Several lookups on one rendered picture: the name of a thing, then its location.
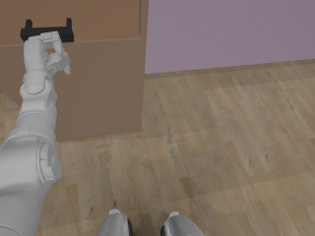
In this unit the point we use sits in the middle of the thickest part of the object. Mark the left robot upper arm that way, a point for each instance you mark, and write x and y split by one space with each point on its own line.
26 174

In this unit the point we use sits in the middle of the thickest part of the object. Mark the robot right shin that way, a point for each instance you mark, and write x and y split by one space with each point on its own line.
173 214

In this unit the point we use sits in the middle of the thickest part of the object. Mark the robot shin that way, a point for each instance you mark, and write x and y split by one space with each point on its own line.
112 211
173 214

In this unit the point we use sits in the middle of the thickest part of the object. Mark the robot left hand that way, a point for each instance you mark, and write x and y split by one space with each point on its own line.
36 57

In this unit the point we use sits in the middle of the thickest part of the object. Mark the handle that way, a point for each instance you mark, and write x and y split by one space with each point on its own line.
66 34

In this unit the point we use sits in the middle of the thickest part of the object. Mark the left robot forearm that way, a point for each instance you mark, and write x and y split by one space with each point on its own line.
37 118

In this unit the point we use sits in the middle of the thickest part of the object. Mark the drawer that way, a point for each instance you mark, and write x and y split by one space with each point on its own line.
91 19

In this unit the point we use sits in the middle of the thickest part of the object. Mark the robot left shin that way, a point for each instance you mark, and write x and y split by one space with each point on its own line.
112 211

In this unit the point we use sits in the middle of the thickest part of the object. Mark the cabinet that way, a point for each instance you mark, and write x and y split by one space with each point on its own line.
103 95

